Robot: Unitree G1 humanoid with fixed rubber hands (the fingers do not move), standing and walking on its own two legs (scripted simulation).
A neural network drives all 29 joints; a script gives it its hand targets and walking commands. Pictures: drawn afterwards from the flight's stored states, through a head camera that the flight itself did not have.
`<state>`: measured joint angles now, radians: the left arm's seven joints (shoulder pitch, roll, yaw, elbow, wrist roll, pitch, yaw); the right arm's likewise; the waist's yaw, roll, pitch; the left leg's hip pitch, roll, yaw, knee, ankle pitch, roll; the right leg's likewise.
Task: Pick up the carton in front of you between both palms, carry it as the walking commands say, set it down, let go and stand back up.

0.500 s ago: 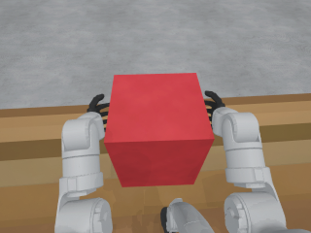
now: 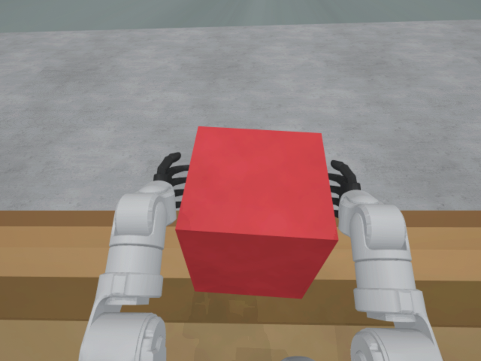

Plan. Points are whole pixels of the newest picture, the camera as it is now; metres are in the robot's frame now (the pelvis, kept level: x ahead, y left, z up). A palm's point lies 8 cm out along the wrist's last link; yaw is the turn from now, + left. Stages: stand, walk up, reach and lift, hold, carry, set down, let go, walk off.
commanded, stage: carry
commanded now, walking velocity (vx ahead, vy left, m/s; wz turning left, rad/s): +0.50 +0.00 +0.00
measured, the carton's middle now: (253, 218) +0.36 +0.00 +0.04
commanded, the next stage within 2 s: none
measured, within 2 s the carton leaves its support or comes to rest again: neither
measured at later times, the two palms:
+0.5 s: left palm (186, 156) +0.70 +0.18 -0.11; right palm (284, 146) +0.73 -0.12 -0.11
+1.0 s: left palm (209, 135) +1.12 +0.16 -0.37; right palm (275, 134) +1.10 -0.14 -0.36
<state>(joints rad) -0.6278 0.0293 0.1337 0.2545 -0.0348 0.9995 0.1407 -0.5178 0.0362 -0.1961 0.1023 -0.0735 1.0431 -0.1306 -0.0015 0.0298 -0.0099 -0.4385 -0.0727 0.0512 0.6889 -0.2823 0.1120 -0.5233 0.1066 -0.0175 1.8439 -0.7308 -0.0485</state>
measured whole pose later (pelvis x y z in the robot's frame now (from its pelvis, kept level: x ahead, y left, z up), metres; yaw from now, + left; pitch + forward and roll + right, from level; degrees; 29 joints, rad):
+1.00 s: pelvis +0.77 +0.03 -0.43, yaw +0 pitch +1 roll +1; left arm -0.48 -0.02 0.21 0.13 0.05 1.03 0.13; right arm -0.56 -0.01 -0.09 0.26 0.04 1.00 -0.18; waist -0.11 -0.03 0.03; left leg -0.35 -0.13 0.06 1.21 -0.87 0.13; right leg -0.70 0.01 0.00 0.77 0.27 -0.05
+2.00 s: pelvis +1.61 -0.02 -0.91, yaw -3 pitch +3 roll -2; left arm -0.56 0.01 0.09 0.27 -0.06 1.00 0.20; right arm -0.51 0.03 -0.24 0.18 -0.06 1.03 -0.11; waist 0.17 0.02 0.01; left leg -0.79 0.02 -0.07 1.10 -0.08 0.02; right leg -0.41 0.15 -0.07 1.04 -0.67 -0.14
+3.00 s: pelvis +2.35 -0.02 -1.01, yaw -1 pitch +3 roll +1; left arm -0.20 -0.14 0.15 -0.20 0.09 1.12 0.09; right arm -0.19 0.14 -0.14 -0.23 -0.11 1.14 -0.11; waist 0.02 -0.01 -0.17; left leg -0.41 0.04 0.19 0.40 -0.10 -0.01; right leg -0.02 -0.04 -0.08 0.35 -0.38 0.01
